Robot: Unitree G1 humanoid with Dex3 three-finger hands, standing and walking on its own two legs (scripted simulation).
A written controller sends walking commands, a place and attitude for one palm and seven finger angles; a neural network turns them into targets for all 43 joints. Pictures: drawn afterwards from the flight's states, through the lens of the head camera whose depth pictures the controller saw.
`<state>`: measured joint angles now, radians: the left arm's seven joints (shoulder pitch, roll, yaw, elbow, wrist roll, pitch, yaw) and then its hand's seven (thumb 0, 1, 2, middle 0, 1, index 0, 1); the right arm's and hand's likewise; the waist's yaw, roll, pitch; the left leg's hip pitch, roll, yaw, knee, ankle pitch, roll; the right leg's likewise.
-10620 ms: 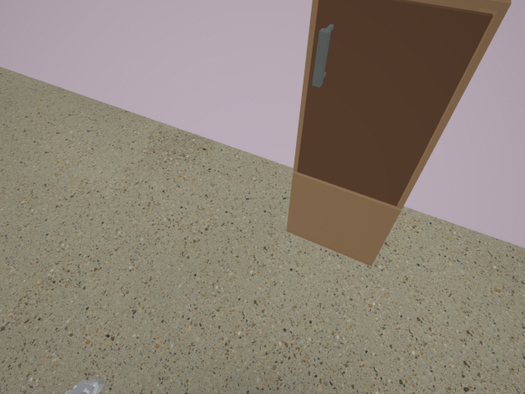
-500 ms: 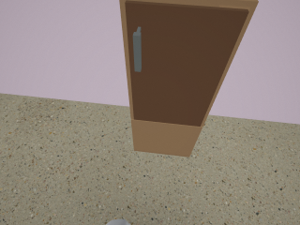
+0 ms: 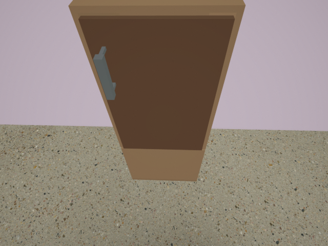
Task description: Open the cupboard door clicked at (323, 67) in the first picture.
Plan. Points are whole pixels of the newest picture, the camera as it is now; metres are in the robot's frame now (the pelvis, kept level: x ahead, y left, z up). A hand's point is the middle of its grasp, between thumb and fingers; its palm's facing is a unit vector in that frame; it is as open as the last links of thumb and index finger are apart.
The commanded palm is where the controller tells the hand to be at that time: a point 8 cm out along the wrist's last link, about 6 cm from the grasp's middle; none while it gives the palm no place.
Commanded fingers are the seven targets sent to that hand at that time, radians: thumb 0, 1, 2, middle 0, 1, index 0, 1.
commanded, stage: come to a stop and stand still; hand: left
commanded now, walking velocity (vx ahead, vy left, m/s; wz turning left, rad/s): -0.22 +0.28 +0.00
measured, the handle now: (107, 74) +0.53 +0.19 +0.12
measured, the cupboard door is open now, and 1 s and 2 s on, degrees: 0 0 0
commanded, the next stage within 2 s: look again from close up in 1.48 s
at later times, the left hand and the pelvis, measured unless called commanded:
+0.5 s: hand out of the picture +0.02 +0.22 -0.17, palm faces +0.11 -0.97 -0.20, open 7.4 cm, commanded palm none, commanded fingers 0.00 0.90 0.90 -0.20 -0.30 -0.20 -0.30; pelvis +0.00 +0.02 +0.01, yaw +2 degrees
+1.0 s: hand out of the picture -0.04 +0.16 -0.16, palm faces +0.06 -0.99 -0.16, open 7.4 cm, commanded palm none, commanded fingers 0.00 0.90 0.90 -0.20 -0.30 -0.20 -0.30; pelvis -0.03 +0.00 +0.02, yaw +2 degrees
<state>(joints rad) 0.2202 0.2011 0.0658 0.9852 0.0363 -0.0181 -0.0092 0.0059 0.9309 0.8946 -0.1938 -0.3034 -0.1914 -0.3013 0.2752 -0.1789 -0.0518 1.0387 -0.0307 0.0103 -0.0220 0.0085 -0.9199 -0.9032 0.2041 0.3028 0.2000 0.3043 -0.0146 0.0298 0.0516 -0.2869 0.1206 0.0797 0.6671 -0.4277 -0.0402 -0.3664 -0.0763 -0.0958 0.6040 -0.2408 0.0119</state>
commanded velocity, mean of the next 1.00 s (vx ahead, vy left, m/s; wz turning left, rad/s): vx -0.04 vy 0.04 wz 0.00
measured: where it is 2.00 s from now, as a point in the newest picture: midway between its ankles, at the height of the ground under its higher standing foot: outside the picture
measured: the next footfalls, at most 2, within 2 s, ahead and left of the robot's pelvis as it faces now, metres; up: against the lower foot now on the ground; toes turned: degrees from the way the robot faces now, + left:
left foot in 0.34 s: +0.05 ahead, +0.10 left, +0.00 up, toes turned +7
right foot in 0.74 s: -0.03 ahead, -0.11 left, +0.00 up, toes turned -1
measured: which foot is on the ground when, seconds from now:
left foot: up 0.00-0.32, down 0.34-1.00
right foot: down 0.00-0.36, up 0.38-0.72, down 0.74-1.00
